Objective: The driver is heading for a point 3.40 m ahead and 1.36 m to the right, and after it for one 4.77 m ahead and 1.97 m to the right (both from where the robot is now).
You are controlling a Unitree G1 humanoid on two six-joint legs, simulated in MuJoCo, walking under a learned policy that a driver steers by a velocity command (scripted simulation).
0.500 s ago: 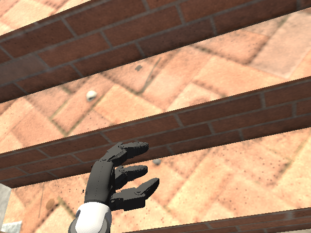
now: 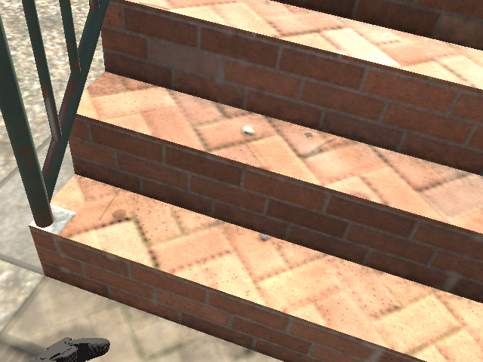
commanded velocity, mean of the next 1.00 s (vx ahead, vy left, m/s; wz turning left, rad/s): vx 0.99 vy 0.00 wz -0.74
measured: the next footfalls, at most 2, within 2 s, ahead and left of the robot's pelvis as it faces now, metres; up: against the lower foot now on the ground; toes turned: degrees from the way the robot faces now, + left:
right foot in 0.26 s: -0.03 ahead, -0.02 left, +0.01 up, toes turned -17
left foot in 0.44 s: -0.03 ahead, +0.23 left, +0.01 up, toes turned -21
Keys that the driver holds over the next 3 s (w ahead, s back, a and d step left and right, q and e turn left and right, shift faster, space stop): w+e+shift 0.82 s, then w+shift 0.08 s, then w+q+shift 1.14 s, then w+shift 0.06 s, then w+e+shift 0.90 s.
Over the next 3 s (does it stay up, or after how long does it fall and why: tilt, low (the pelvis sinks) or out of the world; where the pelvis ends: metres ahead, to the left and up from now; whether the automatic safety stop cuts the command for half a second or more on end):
stays up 0.58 -0.16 0.13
